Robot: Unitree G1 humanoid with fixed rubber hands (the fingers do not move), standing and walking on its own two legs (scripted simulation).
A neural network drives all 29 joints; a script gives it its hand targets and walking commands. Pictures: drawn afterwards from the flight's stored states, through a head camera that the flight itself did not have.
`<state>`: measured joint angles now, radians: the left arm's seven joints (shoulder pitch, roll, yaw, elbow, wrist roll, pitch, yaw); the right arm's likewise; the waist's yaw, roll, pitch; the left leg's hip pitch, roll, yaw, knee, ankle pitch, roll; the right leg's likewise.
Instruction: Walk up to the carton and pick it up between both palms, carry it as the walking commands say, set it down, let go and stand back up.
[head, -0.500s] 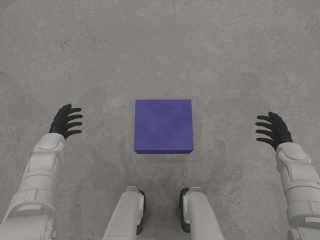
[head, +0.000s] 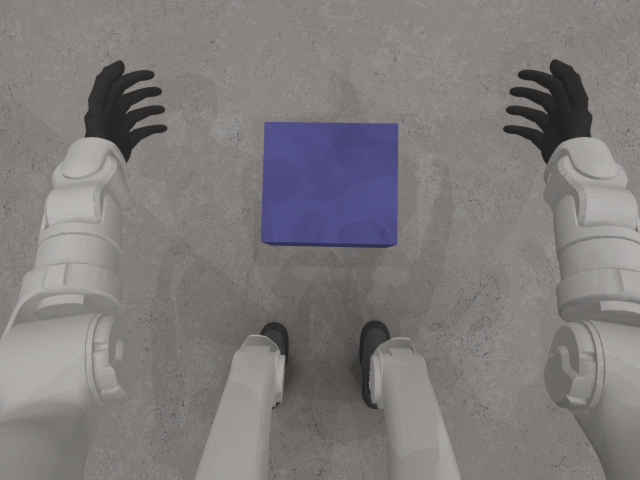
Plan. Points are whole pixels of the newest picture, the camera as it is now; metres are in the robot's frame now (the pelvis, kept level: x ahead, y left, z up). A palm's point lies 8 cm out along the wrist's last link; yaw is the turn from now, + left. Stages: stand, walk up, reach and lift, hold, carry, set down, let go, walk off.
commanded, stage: reach and lift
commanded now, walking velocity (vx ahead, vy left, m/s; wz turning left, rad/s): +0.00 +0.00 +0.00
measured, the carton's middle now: (329, 189) +0.53 +0.01 -0.57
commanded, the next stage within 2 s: none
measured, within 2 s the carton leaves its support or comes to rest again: neither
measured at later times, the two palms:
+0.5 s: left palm (160, 165) +0.48 +0.25 -0.20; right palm (520, 164) +0.49 -0.25 -0.20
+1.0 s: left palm (198, 186) +0.48 +0.24 -0.35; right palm (469, 188) +0.49 -0.24 -0.36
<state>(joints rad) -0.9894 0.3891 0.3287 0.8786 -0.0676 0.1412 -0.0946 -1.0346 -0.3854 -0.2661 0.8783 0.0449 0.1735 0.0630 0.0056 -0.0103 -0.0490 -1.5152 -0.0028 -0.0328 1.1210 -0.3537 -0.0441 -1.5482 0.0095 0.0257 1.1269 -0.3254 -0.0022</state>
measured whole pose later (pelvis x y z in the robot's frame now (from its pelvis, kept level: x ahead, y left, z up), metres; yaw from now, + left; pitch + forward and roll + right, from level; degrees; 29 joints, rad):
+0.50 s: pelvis -0.02 +0.01 -0.09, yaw +0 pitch +48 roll +2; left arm -1.07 0.36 0.32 0.84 -0.07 0.17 -0.03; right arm -1.14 -0.46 -0.31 0.96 0.07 0.16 0.10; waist 0.01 -0.02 -0.06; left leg -1.89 -0.01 -0.02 1.52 -0.47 -0.03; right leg -1.92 0.02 0.05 1.51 -0.43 0.02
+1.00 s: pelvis -0.04 +0.01 -0.22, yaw +1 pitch +43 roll +2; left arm -1.23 0.41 0.26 0.92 -0.16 0.15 0.00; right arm -1.27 -0.49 -0.23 0.97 0.11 0.16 0.03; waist 0.01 0.00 0.16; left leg -2.17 -0.03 -0.02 1.98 -0.56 -0.05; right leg -2.21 0.02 0.04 1.98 -0.52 0.02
